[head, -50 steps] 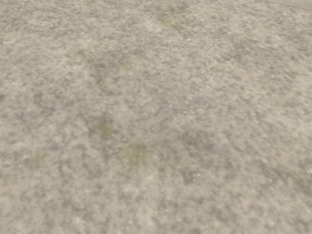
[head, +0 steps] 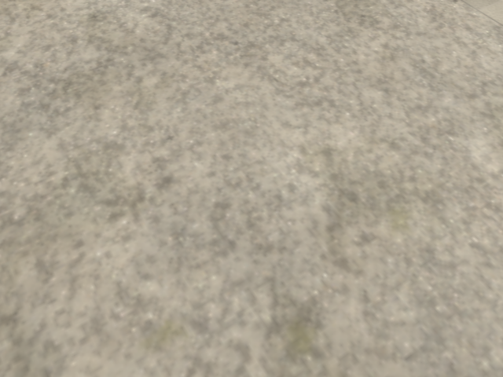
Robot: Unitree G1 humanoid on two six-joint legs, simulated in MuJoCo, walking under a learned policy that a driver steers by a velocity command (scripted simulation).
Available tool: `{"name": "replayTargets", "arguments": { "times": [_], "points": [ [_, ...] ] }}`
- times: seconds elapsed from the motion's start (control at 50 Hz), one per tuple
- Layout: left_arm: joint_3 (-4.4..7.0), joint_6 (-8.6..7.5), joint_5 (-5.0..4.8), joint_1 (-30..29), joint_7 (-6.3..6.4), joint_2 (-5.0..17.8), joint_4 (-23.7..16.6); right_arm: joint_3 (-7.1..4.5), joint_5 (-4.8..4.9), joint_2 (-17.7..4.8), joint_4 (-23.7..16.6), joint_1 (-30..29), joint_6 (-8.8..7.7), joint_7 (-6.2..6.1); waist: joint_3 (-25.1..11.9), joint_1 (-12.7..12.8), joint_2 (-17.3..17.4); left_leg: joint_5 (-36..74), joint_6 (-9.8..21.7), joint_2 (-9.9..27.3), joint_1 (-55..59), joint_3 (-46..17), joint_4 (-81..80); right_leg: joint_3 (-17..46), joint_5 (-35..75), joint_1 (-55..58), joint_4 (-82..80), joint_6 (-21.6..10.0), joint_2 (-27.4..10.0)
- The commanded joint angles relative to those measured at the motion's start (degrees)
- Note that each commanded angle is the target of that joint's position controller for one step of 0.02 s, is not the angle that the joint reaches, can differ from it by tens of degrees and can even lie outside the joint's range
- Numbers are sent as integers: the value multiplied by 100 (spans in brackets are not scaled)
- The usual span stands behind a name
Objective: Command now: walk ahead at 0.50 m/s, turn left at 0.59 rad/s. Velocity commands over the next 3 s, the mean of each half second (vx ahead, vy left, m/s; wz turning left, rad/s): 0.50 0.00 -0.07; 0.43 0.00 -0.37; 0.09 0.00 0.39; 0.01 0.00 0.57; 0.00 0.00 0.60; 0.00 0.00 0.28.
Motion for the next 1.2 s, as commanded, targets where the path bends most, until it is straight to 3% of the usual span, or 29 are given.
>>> {"name": "replayTargets", "arguments": {
  "times": [0.02,0.08,0.16,0.28,0.34,0.36,0.38,0.4,0.42,0.44,0.46,0.48,0.5,0.52,0.58,0.7,0.8,0.84,0.86,0.88,0.9,0.92,0.94,0.96,0.98,1.02,1.06,1.12,1.2],
  "points": [
    [184,58,114,252,37,574,-367,-193,-6,-726,-446,-178,-165,-80,-574,214,258,1664,1158,1491,662,-1813,-1380,115,480,-620,-481,169,-193],
    [85,101,110,-141,14,337,-412,-152,-13,-692,-205,86,-187,-180,-429,39,393,2139,944,1313,663,-1154,-1459,-44,1577,-775,-1548,280,-173],
    [-4,50,-16,-900,-104,209,-530,-118,-5,-774,50,456,-209,-201,-246,-381,531,1451,605,1280,879,-805,-1523,-210,2957,-529,-2982,85,-7],
    [-15,6,-105,-1514,-344,289,-883,-143,-32,-904,420,802,-158,-215,100,-585,422,1899,535,1930,2383,-843,-1208,-177,2099,-1415,-3547,-349,149],
    [43,21,-93,-1067,-415,403,-874,-168,-45,-1026,399,578,-78,-277,-287,-268,580,4104,322,1887,2554,-484,-509,-491,1346,-553,-3602,-619,551],
    [135,42,-75,-544,-394,561,-764,-173,-55,-1078,366,485,-40,-301,-670,28,623,5138,230,1759,2487,-310,148,-686,1290,244,-3627,-745,793],
    [259,60,-61,271,-352,785,-588,-148,-52,-1064,302,355,-16,-332,-1122,476,514,5317,53,1532,2024,-69,1219,-599,1696,1478,-3830,-946,850],
    [367,102,-29,1182,-278,1226,-477,-47,-176,-850,142,406,-62,-374,-1798,755,-183,3418,-169,1219,730,167,3030,879,2188,3185,-3804,-1375,-197],
    [412,85,-61,1268,-308,1468,-442,141,-204,-209,73,1181,-208,-250,-2337,222,-1638,-1924,-577,42,-1703,-140,4867,3855,1252,5098,-4353,-2416,-1378],
    [303,131,-150,1379,-271,908,-438,82,-83,-729,78,704,-367,-161,-2257,601,-938,-2031,-504,326,-2380,-833,5239,4088,331,5234,-4796,-2177,-1249],
    [265,170,-110,1032,-220,785,-534,40,91,-881,-139,82,-467,-104,-1395,617,-563,-1528,-463,579,-2718,-759,5102,3305,486,4524,-4937,-1947,-1100],
    [257,201,-74,713,-202,778,-631,70,30,-807,-210,-198,-523,-119,-951,450,110,-1174,-456,789,-2575,-656,4697,2798,1029,3701,-5032,-1819,-895],
    [230,219,-56,485,-196,709,-713,35,-88,-802,-240,-304,-527,-148,-630,267,367,-988,-523,920,-2351,-590,4256,2447,1670,3043,-5151,-1772,-708],
    [205,221,1,366,-180,672,-783,13,-131,-780,-274,-187,-485,-159,-595,63,205,-881,-586,1018,-2021,-602,4031,2244,2073,2626,-5279,-1784,-577],
    [216,209,-47,297,-123,689,-762,43,-176,-601,-253,-17,-326,-223,-486,-119,-79,-766,-861,1075,-1762,-415,3311,1753,2642,1907,-5467,-1828,-354],
    [286,334,-139,765,36,883,-533,154,-129,-317,-500,-1260,-343,-204,-372,342,-312,1312,-1037,643,-1078,-247,958,1251,2163,1347,-5290,-1338,159],
    [296,439,-168,992,73,853,-431,16,-21,-614,-600,-1574,-463,-112,-388,352,-507,885,-825,484,-752,-503,117,2120,1558,2100,-4697,-1167,-148],
    [259,487,-97,835,98,701,-421,-58,-116,-708,-412,-986,-520,-113,-531,53,-639,1070,-544,497,-178,-261,-298,1941,2599,2405,-4035,-931,-61],
    [184,475,-54,803,96,485,-472,-103,-239,-835,-343,-541,-561,-135,-977,-139,-569,1696,-282,826,703,-410,-308,1658,3074,2309,-3261,-700,224],
    [77,441,75,969,114,233,-605,-163,-365,-1172,-299,148,-574,-148,-1827,-277,205,3416,239,1805,2312,-1447,141,1255,1774,1453,-1741,-418,670],
    [9,408,-45,2028,90,97,-407,-245,-298,-1335,32,559,-455,-90,-2409,-13,1982,3659,1390,2933,3690,-3513,-13,766,-1662,-166,-49,-1,1355],
    [85,413,-57,1979,87,587,-294,-153,-45,-934,-27,538,-400,-53,-2137,-105,1329,2562,1318,2874,3382,-3928,-331,972,-1795,-619,525,79,1026],
    [154,458,-50,1223,85,822,-421,-64,7,-696,-126,127,-354,-55,-1437,-195,783,2479,1067,2584,2744,-3173,-384,750,-1336,-807,678,160,771],
    [151,495,38,721,107,796,-537,23,-33,-554,-190,-226,-305,-43,-1053,-147,381,2925,902,2277,2083,-2610,-443,499,-1036,-722,420,218,566],
    [154,504,127,415,119,721,-664,64,-22,-473,-198,-428,-265,-38,-765,-68,277,3425,834,2042,1567,-2267,-488,413,-848,-618,-24,258,408],
    [75,510,110,426,115,378,-711,42,-88,-558,-114,-520,-196,-62,-723,145,638,4038,674,1594,1000,-1765,-569,216,-693,18,-1054,323,363],
    [39,528,63,445,166,266,-687,-97,-107,-938,-72,-445,-98,-119,-937,152,877,4325,786,1554,870,-1672,-584,32,-654,386,-1648,428,559],
    [73,635,25,261,217,375,-669,-195,12,-1134,-80,-403,66,-218,-1160,107,827,3246,761,1560,659,-1829,-680,91,-53,769,-2154,433,674],
    [105,697,8,-285,200,380,-845,-210,74,-1052,-100,-388,248,-304,-846,-8,907,1125,607,1402,324,-2246,-800,229,157,901,-2736,354,775]
  ]
}}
